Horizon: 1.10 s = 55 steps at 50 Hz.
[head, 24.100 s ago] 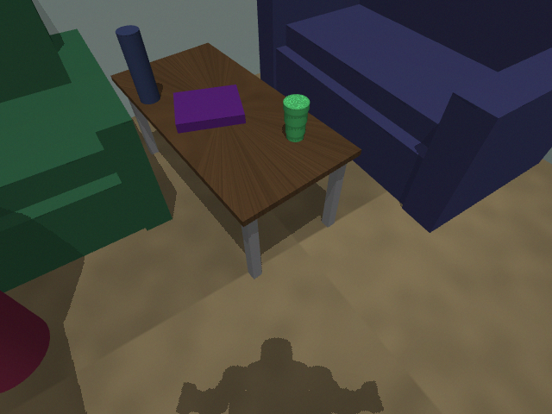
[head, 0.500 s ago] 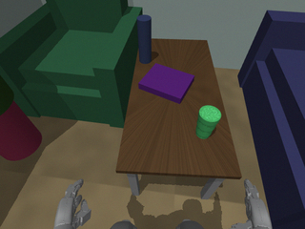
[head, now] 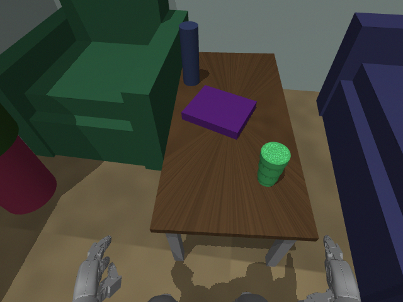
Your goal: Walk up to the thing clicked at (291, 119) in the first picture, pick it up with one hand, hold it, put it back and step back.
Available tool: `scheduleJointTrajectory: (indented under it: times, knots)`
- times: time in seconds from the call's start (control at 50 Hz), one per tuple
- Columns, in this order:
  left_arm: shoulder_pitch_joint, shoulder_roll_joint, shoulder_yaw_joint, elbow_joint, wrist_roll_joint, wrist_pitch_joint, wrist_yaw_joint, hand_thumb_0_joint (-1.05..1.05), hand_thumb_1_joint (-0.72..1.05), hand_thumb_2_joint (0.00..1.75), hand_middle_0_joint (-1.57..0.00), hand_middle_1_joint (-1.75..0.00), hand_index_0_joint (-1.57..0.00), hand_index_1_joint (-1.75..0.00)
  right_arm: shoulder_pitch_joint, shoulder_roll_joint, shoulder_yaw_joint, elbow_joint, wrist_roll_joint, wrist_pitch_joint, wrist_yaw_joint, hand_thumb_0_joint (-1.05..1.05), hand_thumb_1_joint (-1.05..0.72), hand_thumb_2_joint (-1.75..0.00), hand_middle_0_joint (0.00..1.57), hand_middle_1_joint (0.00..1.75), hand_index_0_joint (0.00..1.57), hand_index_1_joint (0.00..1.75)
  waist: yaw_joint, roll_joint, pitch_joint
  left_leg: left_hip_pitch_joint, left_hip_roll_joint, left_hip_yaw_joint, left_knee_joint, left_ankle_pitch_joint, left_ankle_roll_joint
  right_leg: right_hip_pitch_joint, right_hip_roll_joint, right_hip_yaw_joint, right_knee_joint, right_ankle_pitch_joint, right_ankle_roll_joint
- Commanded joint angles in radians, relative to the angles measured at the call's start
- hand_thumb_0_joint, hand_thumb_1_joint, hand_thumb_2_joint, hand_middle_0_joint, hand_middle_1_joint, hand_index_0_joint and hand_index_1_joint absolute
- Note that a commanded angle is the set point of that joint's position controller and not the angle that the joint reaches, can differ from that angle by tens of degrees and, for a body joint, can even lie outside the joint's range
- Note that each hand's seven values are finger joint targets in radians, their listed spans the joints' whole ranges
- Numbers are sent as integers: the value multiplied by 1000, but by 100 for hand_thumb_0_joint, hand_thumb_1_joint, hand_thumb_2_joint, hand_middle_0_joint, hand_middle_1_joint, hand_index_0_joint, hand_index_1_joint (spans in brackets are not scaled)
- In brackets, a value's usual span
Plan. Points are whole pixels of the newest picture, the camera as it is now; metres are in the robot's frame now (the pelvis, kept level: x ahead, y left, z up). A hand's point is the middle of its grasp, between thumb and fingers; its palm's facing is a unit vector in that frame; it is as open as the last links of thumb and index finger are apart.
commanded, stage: home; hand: right
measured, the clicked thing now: (270, 166) +0.54 -0.21 -0.20
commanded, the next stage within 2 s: stand in 0.86 s
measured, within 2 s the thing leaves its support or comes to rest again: neither
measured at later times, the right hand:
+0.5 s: hand (305, 281) +0.17 -0.18 -0.06, palm faces +0.13 +0.95 -0.27, open 17.6 cm
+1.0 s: hand (303, 283) +0.17 -0.17 -0.06, palm faces +0.13 +0.95 -0.27, open 17.4 cm
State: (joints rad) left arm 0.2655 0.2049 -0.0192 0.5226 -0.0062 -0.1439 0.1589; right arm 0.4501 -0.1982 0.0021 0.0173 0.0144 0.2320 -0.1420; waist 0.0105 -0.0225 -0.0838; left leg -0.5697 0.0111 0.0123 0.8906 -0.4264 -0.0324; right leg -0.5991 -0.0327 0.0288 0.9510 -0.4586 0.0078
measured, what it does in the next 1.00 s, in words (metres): stands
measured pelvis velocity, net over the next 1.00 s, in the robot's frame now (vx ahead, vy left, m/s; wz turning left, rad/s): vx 0.00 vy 0.01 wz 0.00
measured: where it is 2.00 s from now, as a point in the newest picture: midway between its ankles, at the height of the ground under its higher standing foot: outside the picture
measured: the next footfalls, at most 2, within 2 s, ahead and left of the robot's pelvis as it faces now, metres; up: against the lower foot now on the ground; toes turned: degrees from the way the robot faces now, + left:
none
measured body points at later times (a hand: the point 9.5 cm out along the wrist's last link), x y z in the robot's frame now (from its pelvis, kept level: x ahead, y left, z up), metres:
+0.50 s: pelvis +0.00 +0.00 +0.00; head +0.02 +0.00 +0.45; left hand +0.17 +0.24 -0.07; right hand +0.16 -0.23 -0.04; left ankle +0.02 +0.14 -0.69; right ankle +0.02 -0.12 -0.69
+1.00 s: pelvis +0.00 +0.01 +0.00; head +0.01 +0.01 +0.45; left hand +0.16 +0.25 -0.07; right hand +0.16 -0.22 -0.04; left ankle +0.02 +0.14 -0.69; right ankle +0.02 -0.12 -0.69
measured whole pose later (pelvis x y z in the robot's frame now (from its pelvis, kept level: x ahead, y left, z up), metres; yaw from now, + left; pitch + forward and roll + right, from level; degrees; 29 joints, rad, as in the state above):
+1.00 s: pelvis +0.00 +0.01 +0.00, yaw +0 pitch +6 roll +2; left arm 0.27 0.21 -0.02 0.52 0.00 -0.14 0.17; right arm 0.45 -0.20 0.00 0.01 0.02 0.26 -0.14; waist 0.01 -0.03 -0.09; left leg -0.58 0.01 0.02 0.91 -0.44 -0.02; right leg -0.60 -0.04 0.03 0.96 -0.46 0.02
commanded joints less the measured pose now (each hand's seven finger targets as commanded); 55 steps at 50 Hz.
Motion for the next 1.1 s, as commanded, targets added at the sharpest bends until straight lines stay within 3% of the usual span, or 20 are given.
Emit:
scheduleJointTrajectory:
  times: [0.0,0.02,0.1,0.14,0.18,0.2,0.22,0.24,0.28,0.3,0.32,0.42,0.44,0.64,0.9,0.94,1.0,1.02,1.04,1.08]
  knots:
    - [-64,130,53,-152,-1,-54,9,0,90,90,-20,-30,-20,-30,-20,-95,-52,-195,-12,-45,-10,0,57,-4,5,5,5,5,8,-10,-115,53,-38,55,-122,150,32,82,6,-5,-185,187,0]
    - [-59,131,53,-153,2,-53,9,0,90,90,-20,-30,-20,-30,-20,-70,-27,-189,-13,-43,-10,0,57,-4,5,5,5,5,14,-25,-126,57,-37,54,-115,177,33,91,4,-2,-182,219,4]
    - [-62,127,51,-152,1,-53,9,0,90,90,-20,-30,-20,-30,-24,-106,-65,-193,-14,-36,-11,0,56,-5,5,5,5,5,7,-22,-120,63,-36,54,-121,177,32,85,7,-8,-174,219,1]
    - [-64,126,50,-158,0,-54,9,0,90,90,-20,-30,-20,-30,-28,-81,-37,-196,-11,-33,-7,0,56,-5,5,5,5,5,9,-15,-117,59,-37,53,-122,187,31,84,12,-17,-170,227,-2]
    - [-64,124,49,-158,1,-52,9,0,90,90,-20,-30,-20,-30,-19,-106,-63,-195,-13,-29,-10,0,57,-4,5,5,5,5,5,-26,-107,56,-37,54,-128,164,32,75,13,-18,-172,201,-2]
    - [-68,123,48,-161,0,-52,8,0,90,90,-20,-30,-20,-30,-18,-74,-34,-173,-10,-26,-6,0,58,-3,5,5,5,5,14,4,-84,54,-37,54,-135,162,28,69,13,-19,-172,193,-6]
    - [-64,124,52,-157,1,-52,8,0,90,90,-20,-30,-20,-30,-16,-104,-67,-194,-12,-28,-10,0,57,-4,5,5,5,5,4,3,-124,72,-36,55,-128,182,29,77,15,-18,-165,216,-6]
    - [-68,122,47,-163,-1,-51,8,0,90,90,-20,-30,-20,-30,-26,-88,-44,-200,-10,-28,-8,0,56,-4,5,5,5,5,8,-5,-116,64,-35,49,-131,184,28,78,18,-25,-163,213,-6]
    - [-62,124,48,-162,0,-49,12,0,90,90,-20,-30,-20,-30,-26,-101,-59,-193,-11,-24,-8,0,55,-5,5,5,5,5,15,-2,-103,49,-36,50,-134,164,28,72,18,-26,-163,193,-8]
    - [-66,122,47,-162,-1,-50,9,0,90,90,-20,-30,-20,-30,-30,-80,-32,-192,-9,-22,-5,0,59,-3,5,4,5,4,15,-9,-77,37,-38,52,-136,138,29,60,14,-21,-176,165,-6]
    - [-67,123,49,-159,0,-51,8,0,90,90,-20,-30,-20,-30,-30,-94,-55,-197,-10,-25,-7,0,58,-3,5,5,5,5,7,-19,-86,44,-37,51,-135,128,31,60,14,-20,-178,154,-3]
    - [-70,126,50,-166,-2,-53,12,0,90,90,-20,-30,-20,-30,-33,-90,-43,-201,-9,-25,-6,0,59,-3,5,4,5,4,16,2,-89,31,-37,48,-139,111,29,58,16,-23,-171,134,-10]
    - [-64,127,53,-163,0,-53,13,0,90,90,-20,-30,-20,-30,-14,-96,-59,-197,-11,-23,-9,0,56,-5,5,5,5,5,3,2,-111,47,-36,48,-129,135,30,67,15,-22,-167,164,-7]
    - [-65,129,51,-164,0,-55,19,0,90,90,-20,-30,-20,-30,-43,-95,-44,-209,-10,-22,-11,0,57,-4,5,5,5,5,13,1,-82,24,-34,44,-142,100,28,49,19,-29,-168,124,-10]
    - [-63,128,50,-157,0,-55,21,0,90,90,-20,-30,-20,-30,-36,-94,-46,-211,-10,-20,-12,0,55,-5,5,5,5,5,10,-4,-94,33,-32,43,-135,139,29,64,18,-28,-162,164,-10]
    - [-64,125,51,-154,2,-55,21,0,90,90,-20,-30,-20,-30,-21,-92,-52,-196,-11,-19,-13,0,53,-6,5,6,5,6,12,-1,-102,45,-32,47,-129,156,29,68,17,-27,-158,182,-9]
    - [-68,124,52,-158,2,-53,21,0,90,90,-20,-30,-20,-30,-26,-105,-58,-198,-13,-18,-13,0,29,-30,20,30,20,30,7,-3,-93,35,-31,41,-145,117,28,56,20,-33,-159,142,-11]
    - [-124,287,74,62,126,15,-39,0,90,90,-20,-30,-20,-30,-167,-287,-95,153,-125,-133,46,0,21,-38,20,30,20,30,-29,51,23,145,44,-83,-170,89,91,100,-16,46,-197,201,-67]
    - [-96,300,95,71,128,39,-72,0,90,90,-20,-30,-20,-30,-148,-287,-105,247,-125,-180,75,0,13,-46,20,30,20,30,-17,47,-1,140,61,-111,-172,33,119,113,-14,34,-204,153,-81]
    - [-103,279,94,88,105,61,-98,0,90,90,-20,-30,-20,-30,-161,-273,-89,320,-108,-229,103,0,-3,-62,20,30,20,30,-4,65,16,104,69,-127,-219,18,114,154,-8,29,-220,89,-88]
